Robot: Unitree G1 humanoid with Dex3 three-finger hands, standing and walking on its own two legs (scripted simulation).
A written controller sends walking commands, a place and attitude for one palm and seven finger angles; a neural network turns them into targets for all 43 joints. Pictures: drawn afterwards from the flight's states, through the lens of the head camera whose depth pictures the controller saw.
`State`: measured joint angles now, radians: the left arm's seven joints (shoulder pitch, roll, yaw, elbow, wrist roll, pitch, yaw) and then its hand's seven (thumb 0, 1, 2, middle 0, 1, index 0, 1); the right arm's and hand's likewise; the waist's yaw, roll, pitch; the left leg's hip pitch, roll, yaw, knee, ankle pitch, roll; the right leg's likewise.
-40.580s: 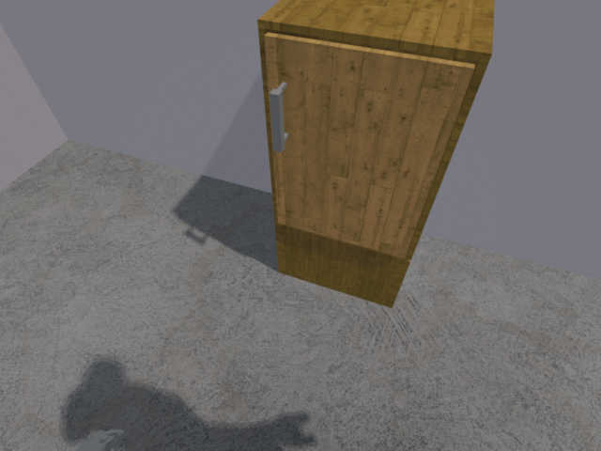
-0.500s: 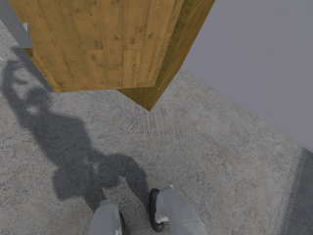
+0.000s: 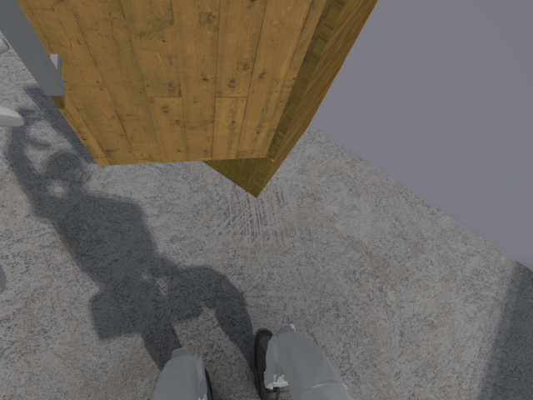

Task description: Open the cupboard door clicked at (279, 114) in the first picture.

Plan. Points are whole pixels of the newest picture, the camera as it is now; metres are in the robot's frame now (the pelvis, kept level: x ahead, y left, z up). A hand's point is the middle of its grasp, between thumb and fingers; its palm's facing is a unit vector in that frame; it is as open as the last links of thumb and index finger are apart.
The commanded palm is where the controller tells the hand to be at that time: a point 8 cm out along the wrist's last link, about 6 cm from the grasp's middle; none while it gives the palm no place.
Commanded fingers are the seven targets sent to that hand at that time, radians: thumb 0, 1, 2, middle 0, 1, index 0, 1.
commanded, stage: move the hooked fingers beside the handle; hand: left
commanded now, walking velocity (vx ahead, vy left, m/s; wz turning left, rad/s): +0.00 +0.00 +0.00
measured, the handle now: (30, 34) +0.59 +0.24 +0.06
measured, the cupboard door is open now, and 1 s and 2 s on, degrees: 41 41 41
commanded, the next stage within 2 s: slide the fingers in behind the handle in 0.36 s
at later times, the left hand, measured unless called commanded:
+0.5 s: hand out of the picture +0.53 +0.29 +0.07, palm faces +0.00 -1.00 -0.03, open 14.0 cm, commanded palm +0.53 +0.31 +0.06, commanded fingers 0.00 -0.50 0.30 -0.30 -1.20 -0.30 -1.20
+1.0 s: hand (22, 64) +0.54 +0.25 +0.06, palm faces -0.01 -1.00 -0.02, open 14.0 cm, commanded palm +0.53 +0.27 +0.06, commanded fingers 0.00 -0.50 0.30 -0.30 -1.20 -0.30 -1.20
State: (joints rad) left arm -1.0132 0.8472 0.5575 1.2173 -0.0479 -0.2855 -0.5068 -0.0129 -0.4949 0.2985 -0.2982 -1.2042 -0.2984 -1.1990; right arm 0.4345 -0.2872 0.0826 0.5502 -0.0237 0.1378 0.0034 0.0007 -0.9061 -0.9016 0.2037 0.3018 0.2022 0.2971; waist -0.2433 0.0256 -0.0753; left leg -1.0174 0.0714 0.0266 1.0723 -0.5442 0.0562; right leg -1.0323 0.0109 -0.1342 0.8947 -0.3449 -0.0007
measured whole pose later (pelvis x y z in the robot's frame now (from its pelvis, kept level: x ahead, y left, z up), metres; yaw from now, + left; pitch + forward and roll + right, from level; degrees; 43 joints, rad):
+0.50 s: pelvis -0.01 +0.00 -0.01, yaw +0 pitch +29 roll -7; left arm -1.10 0.91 0.54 1.28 -0.04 -0.29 -0.53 -0.01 -0.50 0.30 -0.30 -1.20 -0.30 -1.20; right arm 0.40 -0.30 0.10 0.55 -0.02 0.12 -0.02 0.00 -0.91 -0.90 0.20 0.30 0.20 0.30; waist -0.25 0.03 -0.06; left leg -1.09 0.07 0.02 1.13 -0.55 0.06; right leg -1.10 0.01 -0.14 0.95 -0.35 -0.01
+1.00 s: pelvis +0.00 +0.00 +0.00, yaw +0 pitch +28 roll -6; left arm -1.07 0.77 0.48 1.23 -0.05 -0.30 -0.42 -0.01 -0.49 0.30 -0.30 -1.20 -0.30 -1.21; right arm 0.44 -0.28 0.08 0.58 -0.03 0.13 0.01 0.00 -0.91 -0.90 0.20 0.30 0.20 0.30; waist -0.25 0.04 -0.08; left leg -1.04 0.06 0.02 1.09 -0.54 0.05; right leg -1.06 0.01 -0.14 0.92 -0.35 0.00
